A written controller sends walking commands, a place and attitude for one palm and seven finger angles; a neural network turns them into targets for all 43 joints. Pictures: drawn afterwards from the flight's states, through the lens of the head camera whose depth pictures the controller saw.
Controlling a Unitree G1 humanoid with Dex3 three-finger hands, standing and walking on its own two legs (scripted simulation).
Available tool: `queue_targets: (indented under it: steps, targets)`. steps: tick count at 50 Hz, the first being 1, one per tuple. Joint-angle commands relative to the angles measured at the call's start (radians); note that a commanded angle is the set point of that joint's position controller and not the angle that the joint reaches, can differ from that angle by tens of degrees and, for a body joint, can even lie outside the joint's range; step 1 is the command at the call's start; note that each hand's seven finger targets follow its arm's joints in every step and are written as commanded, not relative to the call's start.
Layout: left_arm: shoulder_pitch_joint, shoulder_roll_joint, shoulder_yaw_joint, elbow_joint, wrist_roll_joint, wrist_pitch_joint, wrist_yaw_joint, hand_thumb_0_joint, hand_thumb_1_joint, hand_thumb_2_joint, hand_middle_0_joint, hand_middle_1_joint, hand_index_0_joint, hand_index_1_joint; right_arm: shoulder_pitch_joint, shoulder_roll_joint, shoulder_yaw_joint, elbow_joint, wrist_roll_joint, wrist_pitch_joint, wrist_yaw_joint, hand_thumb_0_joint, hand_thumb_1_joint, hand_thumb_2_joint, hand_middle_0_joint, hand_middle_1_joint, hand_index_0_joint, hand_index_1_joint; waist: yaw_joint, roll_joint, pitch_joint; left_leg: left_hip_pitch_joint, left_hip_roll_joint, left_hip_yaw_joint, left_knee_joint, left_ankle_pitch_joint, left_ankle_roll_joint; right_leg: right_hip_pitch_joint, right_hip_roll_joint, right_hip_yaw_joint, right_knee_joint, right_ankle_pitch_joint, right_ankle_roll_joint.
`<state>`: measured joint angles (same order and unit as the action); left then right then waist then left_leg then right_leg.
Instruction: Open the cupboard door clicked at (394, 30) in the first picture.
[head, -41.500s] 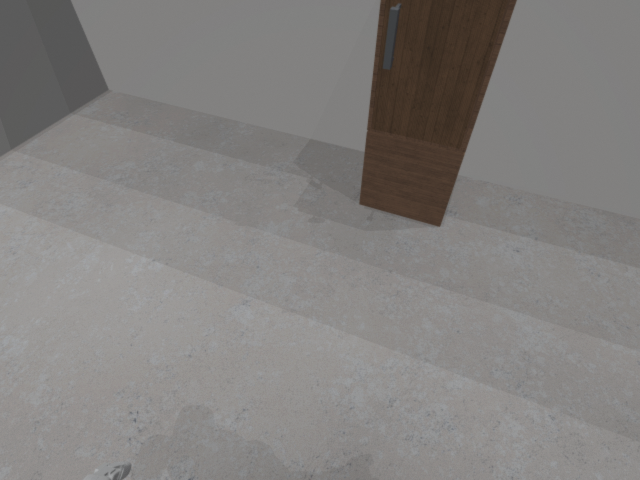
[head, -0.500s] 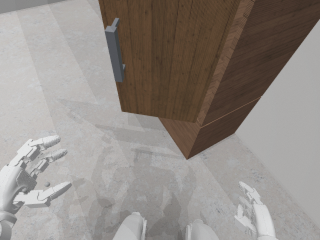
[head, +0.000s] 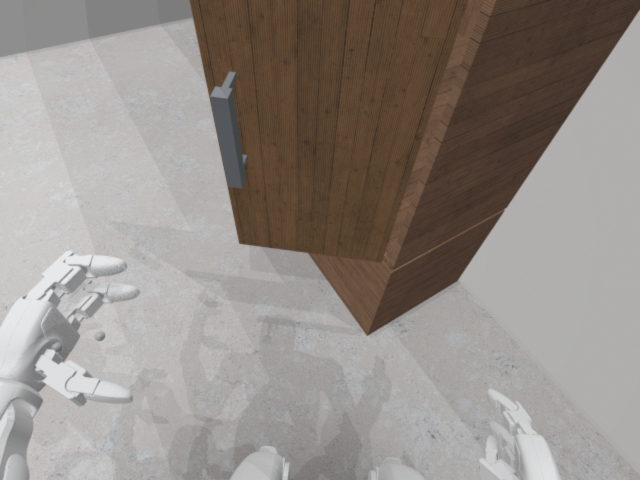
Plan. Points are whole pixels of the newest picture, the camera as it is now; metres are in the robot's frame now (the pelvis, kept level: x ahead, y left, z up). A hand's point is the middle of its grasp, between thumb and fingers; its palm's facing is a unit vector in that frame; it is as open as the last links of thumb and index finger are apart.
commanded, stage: raise the hand with hooked fingers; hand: left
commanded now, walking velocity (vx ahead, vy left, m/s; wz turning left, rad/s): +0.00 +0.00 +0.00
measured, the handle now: (234, 133) +0.58 +0.19 +0.07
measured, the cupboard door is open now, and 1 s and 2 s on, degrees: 51 51 51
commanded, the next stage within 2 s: move the hooked fingers beside the handle in 0.84 s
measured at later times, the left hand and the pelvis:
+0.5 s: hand (116, 283) +0.30 +0.25 +0.09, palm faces -0.05 -1.00 -0.04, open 14.0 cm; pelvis +0.01 -0.02 +0.02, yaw +0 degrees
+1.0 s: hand (124, 285) +0.30 +0.25 +0.09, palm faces -0.03 -1.00 -0.03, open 14.0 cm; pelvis +0.01 -0.02 +0.02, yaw -1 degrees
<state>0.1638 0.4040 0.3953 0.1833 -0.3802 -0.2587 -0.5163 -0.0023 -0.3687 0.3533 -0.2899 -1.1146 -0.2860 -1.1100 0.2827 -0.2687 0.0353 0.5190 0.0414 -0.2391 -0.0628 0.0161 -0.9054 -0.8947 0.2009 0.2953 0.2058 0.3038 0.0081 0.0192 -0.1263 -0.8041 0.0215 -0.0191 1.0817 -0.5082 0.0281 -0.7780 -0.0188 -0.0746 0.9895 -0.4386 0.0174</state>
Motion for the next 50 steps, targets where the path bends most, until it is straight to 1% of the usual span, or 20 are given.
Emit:
queue_targets:
  steps: [1, 4, 6, 9, 13, 17, 19, 20, 22, 23, 26, 29, 31, 38, 41, 43, 45, 47, 48, 50]
  targets:
    - [-0.191, 0.242, 0.114, -0.170, -0.031, -0.056, -0.012, 0.000, -0.500, 0.300, -0.300, -1.200, -0.300, -1.200, -0.023, -0.156, -0.067, -0.141, 0.007, -0.053, -0.021, 0.000, -0.900, -0.900, 0.200, 0.300, 0.200, 0.300, 0.000, 0.093, -0.212, 0.201, -0.016, -0.040, -0.229, 0.268, -0.023, 0.117, 0.054, -0.005, -0.127, 0.125, -0.047]
    - [-0.213, 0.249, 0.122, -0.150, -0.028, -0.048, -0.011, 0.000, -0.500, 0.300, -0.300, -1.200, -0.300, -1.200, -0.024, -0.152, -0.068, -0.143, 0.007, -0.050, -0.025, 0.000, -0.900, -0.900, 0.200, 0.300, 0.200, 0.300, 0.005, 0.098, -0.223, 0.213, -0.018, -0.037, -0.237, 0.282, -0.022, 0.135, 0.049, -0.001, -0.138, 0.142, -0.045]
    - [-0.229, 0.253, 0.124, -0.117, -0.029, -0.040, -0.019, 0.000, -0.500, 0.300, -0.300, -1.200, -0.300, -1.200, -0.013, -0.155, -0.064, -0.139, 0.008, -0.043, -0.025, 0.000, -0.900, -0.900, 0.200, 0.300, 0.200, 0.300, 0.000, 0.073, -0.221, 0.219, -0.015, -0.034, -0.238, 0.309, -0.022, 0.149, 0.054, -0.001, -0.143, 0.168, -0.046]
    - [-0.284, 0.260, 0.117, -0.099, -0.022, -0.033, -0.023, 0.000, -0.500, 0.300, -0.300, -1.200, -0.300, -1.200, -0.018, -0.155, -0.064, -0.138, 0.010, -0.037, -0.029, 0.000, -0.900, -0.900, 0.200, 0.300, 0.200, 0.300, -0.001, 0.094, -0.206, 0.221, -0.015, -0.032, -0.252, 0.282, -0.021, 0.146, 0.050, 0.001, -0.155, 0.149, -0.045]
    - [-0.335, 0.283, 0.131, -0.064, -0.022, -0.026, -0.031, 0.000, -0.500, 0.300, -0.300, -1.200, -0.300, -1.200, -0.008, -0.156, -0.062, -0.136, 0.009, -0.027, -0.033, 0.000, -0.900, -0.900, 0.200, 0.300, 0.200, 0.300, -0.003, 0.076, -0.232, 0.237, -0.016, -0.025, -0.256, 0.324, -0.018, 0.185, 0.049, 0.007, -0.166, 0.198, -0.045]
    - [-0.394, 0.296, 0.131, -0.009, -0.020, -0.019, -0.042, 0.000, -0.500, 0.300, -0.300, -1.200, -0.300, -1.200, -0.001, -0.156, -0.059, -0.129, 0.011, -0.017, -0.036, 0.000, -0.900, -0.900, 0.200, 0.300, 0.200, 0.300, -0.006, 0.068, -0.217, 0.230, -0.018, -0.013, -0.264, 0.308, -0.015, 0.204, 0.048, 0.018, -0.187, 0.202, -0.043]
    - [-0.364, 0.285, 0.125, -0.005, -0.015, -0.023, -0.044, 0.000, -0.500, 0.300, -0.300, -1.200, -0.300, -1.200, 0.001, -0.155, -0.064, -0.133, 0.011, -0.017, -0.034, 0.000, -0.900, -0.900, 0.200, 0.300, 0.200, 0.300, -0.001, 0.078, -0.232, 0.245, -0.019, -0.012, -0.268, 0.335, -0.014, 0.212, 0.045, 0.018, -0.186, 0.223, -0.043]
    - [-0.355, 0.292, 0.131, 0.004, -0.021, -0.021, -0.047, 0.000, -0.500, 0.300, -0.300, -1.200, -0.300, -1.200, 0.001, -0.156, -0.062, -0.137, 0.008, -0.016, -0.031, 0.000, -0.900, -0.900, 0.200, 0.300, 0.200, 0.300, 0.005, 0.063, -0.232, 0.234, -0.021, -0.009, -0.262, 0.348, -0.012, 0.234, 0.048, 0.024, -0.187, 0.244, -0.047]
    - [-0.337, 0.283, 0.128, 0.024, -0.020, -0.021, -0.050, 0.000, -0.500, 0.300, -0.300, -1.200, -0.300, -1.200, 0.004, -0.155, -0.063, -0.137, 0.010, -0.009, -0.027, 0.000, -0.900, -0.900, 0.200, 0.300, 0.200, 0.300, 0.001, 0.039, -0.231, 0.222, -0.021, -0.001, -0.263, 0.342, -0.010, 0.242, 0.045, 0.027, -0.194, 0.254, -0.040]
    - [-0.339, 0.284, 0.132, 0.018, -0.020, -0.025, -0.047, 0.000, -0.500, 0.300, -0.300, -1.200, -0.300, -1.200, 0.000, -0.155, -0.065, -0.140, 0.009, -0.008, -0.025, 0.000, -0.900, -0.900, 0.200, 0.300, 0.200, 0.300, 0.005, 0.048, -0.225, 0.219, -0.022, -0.002, -0.268, 0.335, -0.012, 0.238, 0.044, 0.025, -0.193, 0.245, -0.040]
    - [-0.356, 0.302, 0.155, 0.013, -0.029, -0.038, -0.042, 0.000, -0.500, 0.300, -0.300, -1.200, -0.300, -1.200, 0.005, -0.154, -0.065, -0.141, 0.007, -0.001, -0.023, 0.000, -0.900, -0.900, 0.200, 0.300, 0.200, 0.300, 0.002, 0.033, -0.242, 0.213, -0.024, 0.010, -0.259, 0.336, -0.008, 0.268, 0.046, 0.041, -0.199, 0.261, -0.038]
    - [-0.363, 0.290, 0.142, 0.017, -0.020, -0.052, -0.034, 0.000, -0.500, 0.300, -0.300, -1.200, -0.300, -1.200, 0.005, -0.150, -0.066, -0.138, 0.008, 0.002, -0.025, 0.000, -0.900, -0.900, 0.200, 0.300, 0.200, 0.300, -0.001, 0.054, -0.221, 0.206, -0.024, 0.013, -0.262, 0.319, -0.007, 0.254, 0.043, 0.044, -0.203, 0.245, -0.036]
    - [-0.381, 0.294, 0.139, 0.026, -0.022, -0.054, -0.038, 0.000, -0.500, 0.300, -0.300, -1.200, -0.300, -1.200, 0.006, -0.152, -0.064, -0.138, 0.006, 0.005, -0.026, 0.000, -0.900, -0.900, 0.200, 0.300, 0.200, 0.300, -0.009, 0.036, -0.215, 0.195, -0.024, 0.016, -0.257, 0.309, -0.005, 0.265, 0.045, 0.053, -0.207, 0.243, -0.035]
    - [-0.370, 0.297, 0.139, 0.005, -0.017, -0.065, -0.041, 0.000, -0.500, 0.300, -0.300, -1.200, -0.300, -1.200, 0.002, -0.146, -0.064, -0.136, 0.008, 0.005, -0.029, 0.000, -0.900, -0.900, 0.200, 0.300, 0.200, 0.300, -0.002, 0.081, -0.241, 0.216, -0.024, 0.013, -0.261, 0.327, -0.006, 0.275, 0.043, 0.053, -0.200, 0.263, -0.037]
    - [-0.370, 0.289, 0.139, 0.028, -0.026, -0.056, -0.045, 0.000, -0.500, 0.300, -0.300, -1.200, -0.300, -1.200, 0.007, -0.149, -0.063, -0.135, 0.008, 0.007, -0.030, 0.000, -0.900, -0.900, 0.200, 0.300, 0.200, 0.300, -0.009, 0.036, -0.225, 0.200, -0.023, 0.015, -0.255, 0.317, -0.005, 0.274, 0.046, 0.055, -0.204, 0.261, -0.034]
    - [-0.374, 0.289, 0.137, 0.033, -0.023, -0.051, -0.045, 0.000, -0.500, 0.300, -0.300, -1.200, -0.300, -1.200, 0.001, -0.148, -0.062, -0.138, 0.008, 0.008, -0.029, 0.000, -0.900, -0.900, 0.200, 0.300, 0.200, 0.300, -0.005, 0.060, -0.225, 0.198, -0.025, 0.015, -0.259, 0.303, -0.006, 0.267, 0.043, 0.054, -0.205, 0.246, -0.033]
    - [-0.388, 0.292, 0.137, 0.025, -0.031, -0.050, -0.047, 0.000, -0.500, 0.300, -0.300, -1.200, -0.300, -1.200, 0.001, -0.150, -0.061, -0.140, 0.005, 0.008, -0.030, 0.000, -0.900, -0.900, 0.200, 0.300, 0.200, 0.300, -0.005, 0.041, -0.229, 0.191, -0.025, 0.016, -0.248, 0.316, -0.005, 0.283, 0.046, 0.061, -0.204, 0.261, -0.035]
    - [-0.381, 0.283, 0.128, 0.037, -0.025, -0.049, -0.052, 0.000, -0.500, 0.300, -0.300, -1.200, -0.300, -1.200, 0.002, -0.149, -0.061, -0.139, 0.008, 0.010, -0.028, 0.000, -0.900, -0.900, 0.200, 0.300, 0.200, 0.300, -0.008, 0.050, -0.227, 0.195, -0.025, 0.015, -0.254, 0.315, -0.006, 0.274, 0.044, 0.056, -0.202, 0.265, -0.034]
    - [-0.411, 0.298, 0.137, 0.037, -0.021, -0.053, -0.047, 0.000, -0.500, 0.300, -0.300, -1.200, -0.300, -1.200, 0.004, -0.152, -0.063, -0.133, 0.008, 0.011, -0.030, 0.000, -0.900, -0.900, 0.200, 0.300, 0.200, 0.300, -0.014, 0.043, -0.223, 0.198, -0.023, 0.012, -0.254, 0.312, -0.006, 0.261, 0.045, 0.051, -0.199, 0.259, -0.033]
    - [-0.513, 0.281, 0.100, 0.046, -0.016, -0.055, -0.048, 0.000, -0.500, 0.300, -0.300, -1.200, -0.300, -1.200, 0.008, -0.154, -0.059, -0.123, 0.006, 0.011, -0.036, 0.000, -0.900, -0.900, 0.200, 0.300, 0.200, 0.300, -0.037, 0.055, -0.196, 0.197, -0.022, 0.011, -0.244, 0.288, -0.005, 0.222, 0.050, 0.053, -0.198, 0.231, -0.037]
